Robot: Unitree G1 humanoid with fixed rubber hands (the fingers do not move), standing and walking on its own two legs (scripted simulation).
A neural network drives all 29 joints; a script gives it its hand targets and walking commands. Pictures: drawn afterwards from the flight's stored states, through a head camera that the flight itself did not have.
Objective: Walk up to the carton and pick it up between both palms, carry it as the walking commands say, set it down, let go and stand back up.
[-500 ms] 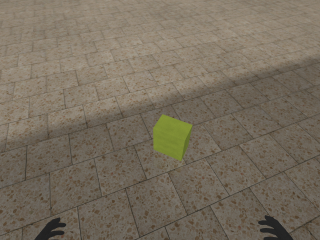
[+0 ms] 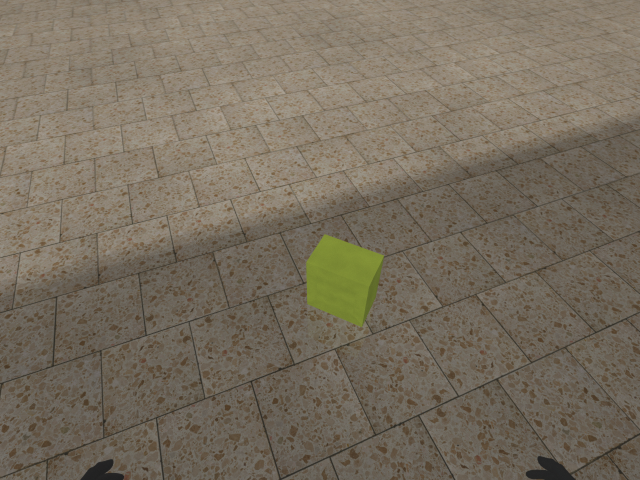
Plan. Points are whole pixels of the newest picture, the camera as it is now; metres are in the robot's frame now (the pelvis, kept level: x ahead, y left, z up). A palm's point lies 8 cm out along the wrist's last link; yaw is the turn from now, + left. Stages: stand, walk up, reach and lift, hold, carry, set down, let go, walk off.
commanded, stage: stand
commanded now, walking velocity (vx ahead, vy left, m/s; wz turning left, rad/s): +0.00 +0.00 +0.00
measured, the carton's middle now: (343, 281) +0.88 -0.09 -0.65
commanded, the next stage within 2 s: walk up in 0.66 s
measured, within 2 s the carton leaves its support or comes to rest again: neither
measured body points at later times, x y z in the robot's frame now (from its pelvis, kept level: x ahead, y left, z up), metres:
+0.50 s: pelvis +0.00 +0.00 +0.00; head +0.01 +0.00 +0.45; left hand +0.11 +0.32 -0.11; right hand +0.11 -0.32 -0.11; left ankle +0.01 +0.12 -0.74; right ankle +0.01 -0.12 -0.74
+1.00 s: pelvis +0.02 -0.01 +0.00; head +0.03 -0.02 +0.45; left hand +0.14 +0.32 -0.10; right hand +0.09 -0.37 -0.10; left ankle +0.01 +0.12 -0.74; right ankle +0.03 -0.14 -0.71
